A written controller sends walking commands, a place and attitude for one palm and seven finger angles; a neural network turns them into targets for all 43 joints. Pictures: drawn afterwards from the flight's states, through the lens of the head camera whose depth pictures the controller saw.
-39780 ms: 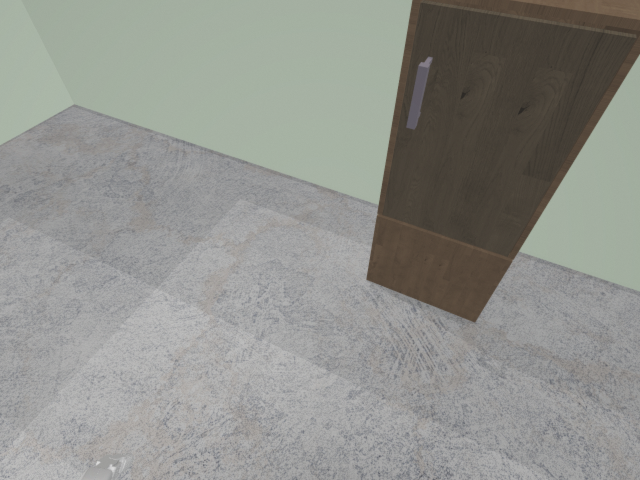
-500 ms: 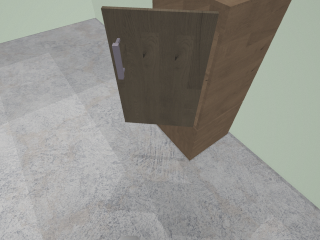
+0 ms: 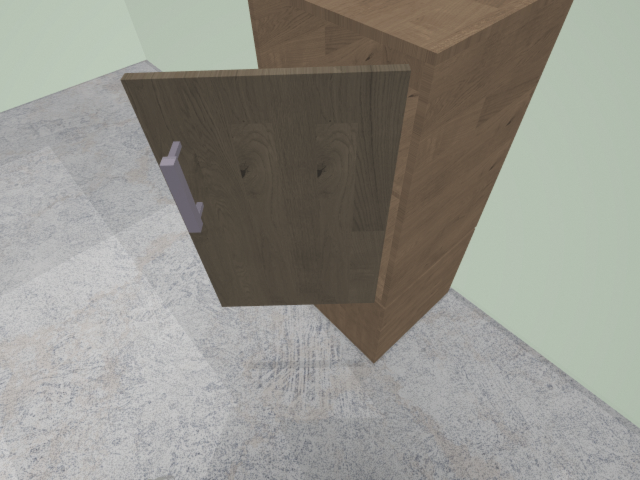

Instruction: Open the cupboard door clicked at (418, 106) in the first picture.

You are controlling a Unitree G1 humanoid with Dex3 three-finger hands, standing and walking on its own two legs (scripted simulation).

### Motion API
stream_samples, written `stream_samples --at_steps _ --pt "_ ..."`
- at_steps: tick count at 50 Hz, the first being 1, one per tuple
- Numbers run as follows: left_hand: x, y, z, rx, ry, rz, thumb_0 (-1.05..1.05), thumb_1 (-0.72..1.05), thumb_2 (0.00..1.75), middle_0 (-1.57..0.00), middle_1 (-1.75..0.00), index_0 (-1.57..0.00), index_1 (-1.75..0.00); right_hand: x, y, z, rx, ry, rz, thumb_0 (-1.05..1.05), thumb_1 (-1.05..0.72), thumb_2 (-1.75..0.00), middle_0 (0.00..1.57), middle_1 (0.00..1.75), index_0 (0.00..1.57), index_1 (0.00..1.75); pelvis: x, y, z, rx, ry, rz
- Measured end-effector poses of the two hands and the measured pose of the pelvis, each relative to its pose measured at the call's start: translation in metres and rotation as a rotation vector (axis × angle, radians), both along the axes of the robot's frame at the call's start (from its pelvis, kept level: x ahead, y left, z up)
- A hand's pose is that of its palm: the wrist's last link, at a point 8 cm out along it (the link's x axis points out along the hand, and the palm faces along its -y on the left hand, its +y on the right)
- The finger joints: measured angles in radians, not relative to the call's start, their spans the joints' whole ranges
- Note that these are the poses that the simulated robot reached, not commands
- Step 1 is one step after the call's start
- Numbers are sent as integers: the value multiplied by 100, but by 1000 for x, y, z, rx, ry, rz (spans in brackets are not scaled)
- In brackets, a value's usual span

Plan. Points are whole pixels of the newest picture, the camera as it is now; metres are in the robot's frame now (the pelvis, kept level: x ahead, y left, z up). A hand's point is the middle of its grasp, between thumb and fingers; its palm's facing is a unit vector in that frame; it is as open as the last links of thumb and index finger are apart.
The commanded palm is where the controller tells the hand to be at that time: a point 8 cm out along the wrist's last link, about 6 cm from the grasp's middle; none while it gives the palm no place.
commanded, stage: come to a stop and stand still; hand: left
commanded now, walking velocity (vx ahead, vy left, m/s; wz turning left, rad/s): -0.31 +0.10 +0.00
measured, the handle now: (186, 188) +0.52 +0.24 +0.05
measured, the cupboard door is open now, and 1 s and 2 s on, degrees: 49 49 49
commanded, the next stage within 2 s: look again from close up in 1.70 s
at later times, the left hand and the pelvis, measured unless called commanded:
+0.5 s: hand out of the picture +0.09 +0.24 -0.18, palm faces +0.05 -0.98 -0.19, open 7.3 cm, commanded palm none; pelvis +0.05 +0.05 +0.01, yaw -1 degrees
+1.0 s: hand out of the picture -0.02 +0.19 -0.15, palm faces +0.04 -0.98 -0.18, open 7.4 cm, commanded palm none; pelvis +0.00 +0.03 +0.02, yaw -1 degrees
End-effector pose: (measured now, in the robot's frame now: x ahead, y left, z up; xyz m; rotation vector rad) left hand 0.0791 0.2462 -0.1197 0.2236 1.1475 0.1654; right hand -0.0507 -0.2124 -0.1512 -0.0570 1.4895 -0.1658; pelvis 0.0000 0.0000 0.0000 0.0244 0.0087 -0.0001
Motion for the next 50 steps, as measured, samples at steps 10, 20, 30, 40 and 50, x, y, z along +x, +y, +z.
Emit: stream_samples --at_steps 10,20,30,40,50 --pt "19 -17 -6 -34 89 55 -1 95 90 -20 -30 -20 -30 86 -5 9 -28 -29 25 1 -91 -89 20 30 19 30 43 0 9 -27 -6 12" --pt "11 26 -34 -79 184 98 0 92 90 -20 -30 -20 -30 167 9 26 -148 -194 88 1 -92 -89 20 30 19 30 56 39 0 -50 -19 -6" --pt "-4 46 -24 -80 191 67 0 91 90 -20 -30 -20 -30 172 36 48 -149 -284 103 1 -91 -89 20 30 20 30 36 52 15 -77 28 -19" --pt "-37 27 -13 -83 186 27 0 91 90 -20 -30 -19 -30 93 17 39 -122 -210 24 0 -92 -89 20 30 20 30 5 42 17 -70 14 -20" --pt "-108 -2 -5 -86 260 83 0 91 90 -20 -30 -20 -30 12 1 26 -66 -39 -24 1 -91 -89 20 30 19 30 -5 29 18 -20 11 -21"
